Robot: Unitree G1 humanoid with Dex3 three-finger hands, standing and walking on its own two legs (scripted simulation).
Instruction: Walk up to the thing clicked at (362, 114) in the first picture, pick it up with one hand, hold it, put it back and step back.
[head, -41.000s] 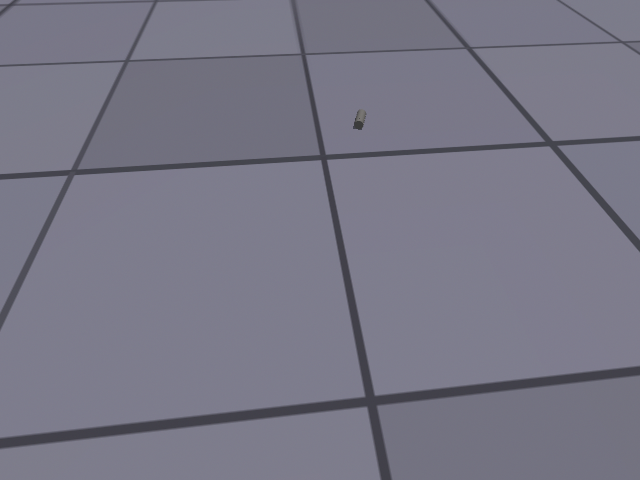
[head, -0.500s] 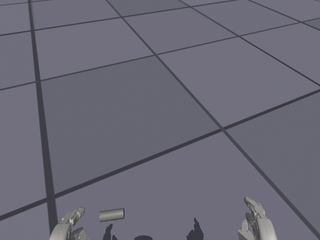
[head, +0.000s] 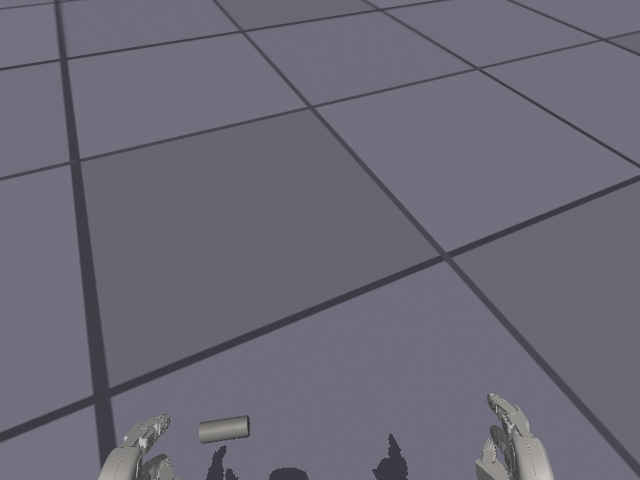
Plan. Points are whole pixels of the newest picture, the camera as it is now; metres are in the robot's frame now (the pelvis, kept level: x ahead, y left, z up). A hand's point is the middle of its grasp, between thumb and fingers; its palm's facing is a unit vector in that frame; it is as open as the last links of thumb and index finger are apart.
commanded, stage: stand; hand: left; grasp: from above
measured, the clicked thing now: (224, 429) +0.41 +0.26 -0.69
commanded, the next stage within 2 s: none
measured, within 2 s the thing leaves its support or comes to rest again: neither
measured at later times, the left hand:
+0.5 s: hand out of the picture +0.07 +0.25 -0.11, palm faces +0.02 -0.95 -0.31, open 7.4 cm
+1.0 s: hand out of the picture +0.01 +0.26 -0.10, palm faces +0.01 -0.94 -0.33, open 7.4 cm
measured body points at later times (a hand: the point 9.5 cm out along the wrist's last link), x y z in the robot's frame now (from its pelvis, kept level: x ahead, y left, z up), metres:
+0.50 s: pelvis -0.01 +0.02 +0.05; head +0.00 +0.03 +0.50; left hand +0.06 +0.30 -0.09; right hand +0.07 -0.26 -0.08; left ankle +0.02 +0.12 -0.68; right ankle -0.01 -0.14 -0.68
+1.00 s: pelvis -0.02 +0.02 +0.07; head -0.04 +0.02 +0.51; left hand +0.01 +0.31 -0.08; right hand +0.04 -0.26 -0.08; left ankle +0.02 +0.12 -0.68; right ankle -0.01 -0.14 -0.68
